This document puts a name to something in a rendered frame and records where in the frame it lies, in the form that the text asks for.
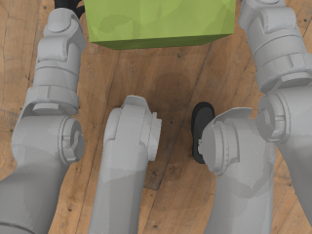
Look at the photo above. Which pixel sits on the robot left hand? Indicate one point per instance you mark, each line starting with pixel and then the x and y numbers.
pixel 71 5

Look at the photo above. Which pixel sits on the right robot upper arm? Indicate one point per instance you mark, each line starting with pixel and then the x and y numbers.
pixel 284 116

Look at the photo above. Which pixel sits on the left robot upper arm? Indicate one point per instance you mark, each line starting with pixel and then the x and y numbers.
pixel 44 148

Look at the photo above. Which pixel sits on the robot right forearm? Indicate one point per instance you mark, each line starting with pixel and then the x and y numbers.
pixel 277 46

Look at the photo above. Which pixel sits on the robot right thigh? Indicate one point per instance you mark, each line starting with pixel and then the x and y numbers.
pixel 244 183

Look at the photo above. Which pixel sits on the left robot shin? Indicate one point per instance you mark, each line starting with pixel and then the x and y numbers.
pixel 114 116

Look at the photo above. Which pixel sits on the robot left forearm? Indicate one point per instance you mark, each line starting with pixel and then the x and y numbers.
pixel 57 68

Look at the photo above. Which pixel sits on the carton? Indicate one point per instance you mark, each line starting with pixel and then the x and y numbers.
pixel 147 24

